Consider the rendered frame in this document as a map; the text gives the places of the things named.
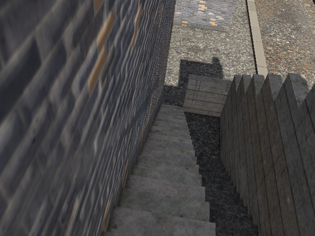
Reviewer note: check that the stairs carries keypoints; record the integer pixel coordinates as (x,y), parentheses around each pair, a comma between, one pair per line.
(164,195)

